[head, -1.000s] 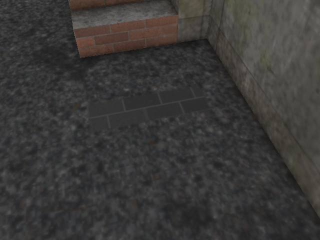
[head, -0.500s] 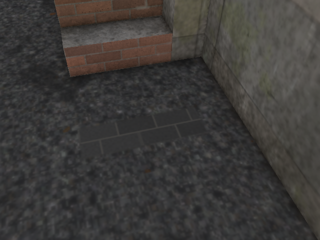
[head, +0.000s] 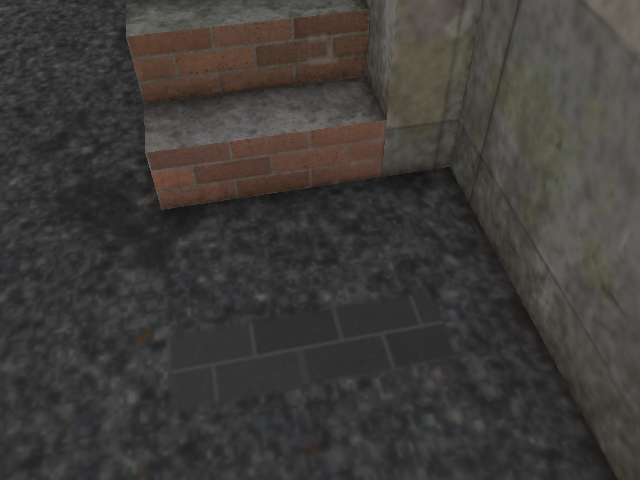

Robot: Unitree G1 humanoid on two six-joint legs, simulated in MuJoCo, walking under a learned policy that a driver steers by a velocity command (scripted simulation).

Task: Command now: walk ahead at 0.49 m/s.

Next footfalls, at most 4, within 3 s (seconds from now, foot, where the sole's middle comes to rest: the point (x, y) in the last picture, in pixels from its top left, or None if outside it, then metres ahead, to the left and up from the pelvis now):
0.30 left None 0.35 0.17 -0.78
0.86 right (379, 429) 0.64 -0.07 -0.78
1.42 left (260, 319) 0.92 0.22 -0.78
1.88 right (309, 249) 1.16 0.11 -0.78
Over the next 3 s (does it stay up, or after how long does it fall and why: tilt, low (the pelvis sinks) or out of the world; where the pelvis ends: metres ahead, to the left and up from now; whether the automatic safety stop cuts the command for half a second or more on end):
stays up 1.00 0.25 -0.01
